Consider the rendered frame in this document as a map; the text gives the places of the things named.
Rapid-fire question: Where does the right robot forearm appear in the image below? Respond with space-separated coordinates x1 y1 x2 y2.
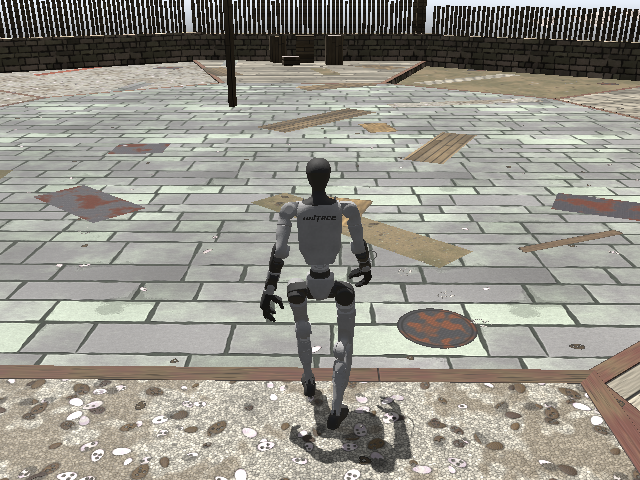
355 239 371 272

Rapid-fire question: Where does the right robot hand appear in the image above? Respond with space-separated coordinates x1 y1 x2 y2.
348 267 372 287

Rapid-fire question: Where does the left robot upper arm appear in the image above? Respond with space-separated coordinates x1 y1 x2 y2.
274 201 299 259

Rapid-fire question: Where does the left robot hand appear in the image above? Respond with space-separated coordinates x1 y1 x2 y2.
260 292 284 322

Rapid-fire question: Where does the robot right shin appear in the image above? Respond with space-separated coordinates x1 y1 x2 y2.
331 343 353 416

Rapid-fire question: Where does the right robot upper arm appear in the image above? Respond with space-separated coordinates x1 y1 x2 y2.
340 201 366 254

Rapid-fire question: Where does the left robot forearm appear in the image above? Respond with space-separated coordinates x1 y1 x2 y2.
263 243 284 295

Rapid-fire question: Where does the left robot thigh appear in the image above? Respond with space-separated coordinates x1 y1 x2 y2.
287 278 312 339

